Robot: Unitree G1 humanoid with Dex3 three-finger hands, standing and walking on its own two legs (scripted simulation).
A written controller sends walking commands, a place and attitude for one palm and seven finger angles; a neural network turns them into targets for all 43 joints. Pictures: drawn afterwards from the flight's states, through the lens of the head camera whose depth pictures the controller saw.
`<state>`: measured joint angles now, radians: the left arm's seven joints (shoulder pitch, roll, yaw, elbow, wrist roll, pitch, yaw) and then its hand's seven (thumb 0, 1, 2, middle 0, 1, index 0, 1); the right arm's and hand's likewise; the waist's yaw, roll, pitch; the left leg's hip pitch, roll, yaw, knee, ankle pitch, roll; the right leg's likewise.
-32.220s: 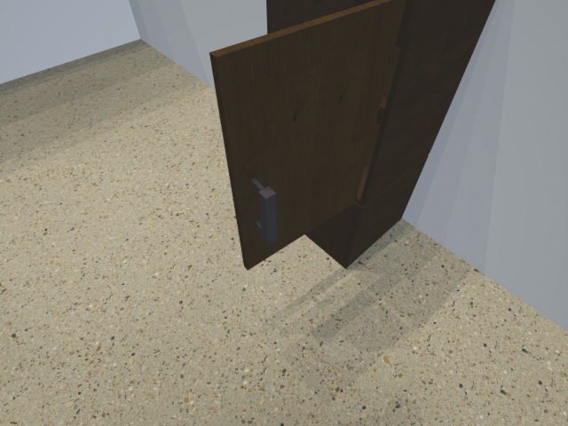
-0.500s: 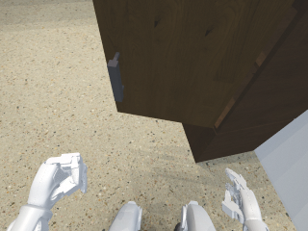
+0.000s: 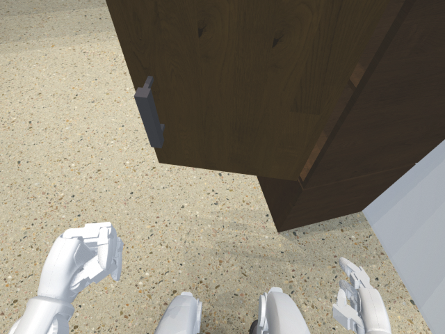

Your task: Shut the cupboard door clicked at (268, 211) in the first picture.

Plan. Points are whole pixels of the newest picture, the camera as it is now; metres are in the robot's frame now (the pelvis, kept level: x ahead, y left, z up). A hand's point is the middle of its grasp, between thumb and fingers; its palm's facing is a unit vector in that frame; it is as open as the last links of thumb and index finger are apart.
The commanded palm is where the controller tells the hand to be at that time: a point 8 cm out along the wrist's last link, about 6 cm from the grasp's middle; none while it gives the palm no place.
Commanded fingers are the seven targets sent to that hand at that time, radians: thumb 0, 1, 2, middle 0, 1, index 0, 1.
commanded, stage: raise the hand and make a fist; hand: left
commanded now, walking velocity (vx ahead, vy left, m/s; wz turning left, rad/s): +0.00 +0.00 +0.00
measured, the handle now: (153, 113) +0.54 +0.19 +0.02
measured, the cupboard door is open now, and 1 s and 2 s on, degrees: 68 68 66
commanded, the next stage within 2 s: bring the fist close to the handle in 0.04 s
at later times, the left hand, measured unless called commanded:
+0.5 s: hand (129, 221) +0.29 +0.17 +0.04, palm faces -0.15 -0.99 -0.02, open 3.1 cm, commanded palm +0.29 +0.23 +0.04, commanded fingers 0.00 0.90 0.90 -1.30 -1.50 -1.30 -1.50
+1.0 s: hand (150, 165) +0.40 +0.16 +0.03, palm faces -0.11 -0.99 -0.04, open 3.1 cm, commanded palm +0.40 +0.22 +0.03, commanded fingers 0.00 0.90 0.90 -1.30 -1.50 -1.30 -1.50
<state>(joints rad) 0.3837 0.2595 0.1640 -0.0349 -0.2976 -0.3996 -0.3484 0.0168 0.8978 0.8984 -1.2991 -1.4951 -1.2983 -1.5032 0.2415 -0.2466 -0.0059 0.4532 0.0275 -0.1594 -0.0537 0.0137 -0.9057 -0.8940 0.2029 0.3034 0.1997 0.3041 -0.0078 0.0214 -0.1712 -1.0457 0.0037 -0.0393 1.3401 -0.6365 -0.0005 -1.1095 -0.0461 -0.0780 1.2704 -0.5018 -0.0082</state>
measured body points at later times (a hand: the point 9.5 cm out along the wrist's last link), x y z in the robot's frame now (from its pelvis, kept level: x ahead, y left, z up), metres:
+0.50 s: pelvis -0.01 +0.00 +0.00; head +0.09 +0.01 +0.44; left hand +0.29 +0.23 +0.04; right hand +0.17 -0.24 -0.09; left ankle +0.00 +0.12 -0.62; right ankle +0.06 -0.12 -0.62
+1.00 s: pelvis -0.01 +0.01 +0.00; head +0.12 +0.01 +0.43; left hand +0.40 +0.22 +0.04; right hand +0.11 -0.26 -0.11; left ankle +0.00 +0.12 -0.62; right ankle +0.06 -0.12 -0.62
